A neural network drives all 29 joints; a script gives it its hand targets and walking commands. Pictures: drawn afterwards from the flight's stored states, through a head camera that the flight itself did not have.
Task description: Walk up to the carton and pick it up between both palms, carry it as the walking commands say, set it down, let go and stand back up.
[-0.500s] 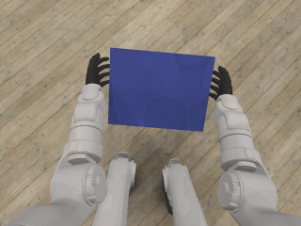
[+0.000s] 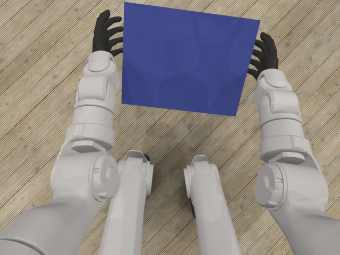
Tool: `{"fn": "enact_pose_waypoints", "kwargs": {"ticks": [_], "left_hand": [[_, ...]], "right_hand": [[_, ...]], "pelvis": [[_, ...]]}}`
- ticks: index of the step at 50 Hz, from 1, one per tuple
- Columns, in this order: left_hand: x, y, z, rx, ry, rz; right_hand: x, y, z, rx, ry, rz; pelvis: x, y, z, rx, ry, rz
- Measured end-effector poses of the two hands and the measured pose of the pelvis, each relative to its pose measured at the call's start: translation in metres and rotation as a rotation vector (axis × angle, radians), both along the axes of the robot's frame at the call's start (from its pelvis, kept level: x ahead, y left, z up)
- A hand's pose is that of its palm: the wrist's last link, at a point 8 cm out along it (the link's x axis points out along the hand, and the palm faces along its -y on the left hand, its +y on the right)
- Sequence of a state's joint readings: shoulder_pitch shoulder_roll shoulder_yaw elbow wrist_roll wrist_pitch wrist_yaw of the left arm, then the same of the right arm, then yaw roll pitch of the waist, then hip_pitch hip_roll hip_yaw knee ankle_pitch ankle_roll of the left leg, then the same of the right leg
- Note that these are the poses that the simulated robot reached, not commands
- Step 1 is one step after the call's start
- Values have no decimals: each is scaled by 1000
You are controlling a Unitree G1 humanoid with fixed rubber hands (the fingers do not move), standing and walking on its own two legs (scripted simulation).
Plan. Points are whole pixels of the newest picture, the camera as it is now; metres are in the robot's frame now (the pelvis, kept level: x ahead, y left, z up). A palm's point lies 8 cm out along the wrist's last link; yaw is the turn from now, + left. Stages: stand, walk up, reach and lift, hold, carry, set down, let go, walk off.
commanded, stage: set down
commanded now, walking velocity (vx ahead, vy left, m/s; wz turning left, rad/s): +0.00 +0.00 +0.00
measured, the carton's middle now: (182, 60) +0.54 -0.01 -0.19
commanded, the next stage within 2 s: none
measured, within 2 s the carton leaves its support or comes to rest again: neither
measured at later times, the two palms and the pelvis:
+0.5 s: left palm (113, 58) +0.53 +0.17 -0.18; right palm (248, 71) +0.52 -0.18 -0.19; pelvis -0.01 -0.01 -0.05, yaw +0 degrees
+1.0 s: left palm (119, 61) +0.54 +0.16 -0.25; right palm (239, 73) +0.54 -0.18 -0.27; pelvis +0.00 -0.01 -0.10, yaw -1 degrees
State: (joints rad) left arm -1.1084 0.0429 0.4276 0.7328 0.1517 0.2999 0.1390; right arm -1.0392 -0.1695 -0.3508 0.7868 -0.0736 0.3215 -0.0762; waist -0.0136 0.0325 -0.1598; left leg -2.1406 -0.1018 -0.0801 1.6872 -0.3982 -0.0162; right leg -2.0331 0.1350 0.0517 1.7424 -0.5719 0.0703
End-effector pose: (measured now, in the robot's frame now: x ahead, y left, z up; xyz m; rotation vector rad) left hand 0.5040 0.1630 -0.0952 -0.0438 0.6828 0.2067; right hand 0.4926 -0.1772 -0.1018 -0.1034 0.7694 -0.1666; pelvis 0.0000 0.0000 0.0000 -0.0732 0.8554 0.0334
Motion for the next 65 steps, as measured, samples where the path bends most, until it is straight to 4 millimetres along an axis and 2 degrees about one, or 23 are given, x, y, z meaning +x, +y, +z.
{"fn": "enact_pose_waypoints", "kwargs": {"ticks": [10,17,36,45,53,65], "left_hand": [[7,0,-35,-6,9,-5],[13,3,-60,4,17,-4],[29,1,-125,-2,33,-23],[31,4,-148,18,55,-34],[45,5,-162,24,55,-43],[41,10,-170,3,34,-38]], "right_hand": [[12,-3,-30,1,7,29],[21,0,-59,2,14,50],[42,-4,-124,-15,31,69],[42,-2,-155,5,52,72],[52,-4,-169,28,42,80],[53,-2,-173,53,8,73]], "pelvis": [[-4,-6,-22,5,12,-10],[-6,-10,-38,13,20,-18],[-8,-11,-77,24,-4,-39],[-6,-8,-91,34,-54,-56],[-2,-6,-103,40,-97,-68],[-5,-3,-114,43,-147,-79]]}}
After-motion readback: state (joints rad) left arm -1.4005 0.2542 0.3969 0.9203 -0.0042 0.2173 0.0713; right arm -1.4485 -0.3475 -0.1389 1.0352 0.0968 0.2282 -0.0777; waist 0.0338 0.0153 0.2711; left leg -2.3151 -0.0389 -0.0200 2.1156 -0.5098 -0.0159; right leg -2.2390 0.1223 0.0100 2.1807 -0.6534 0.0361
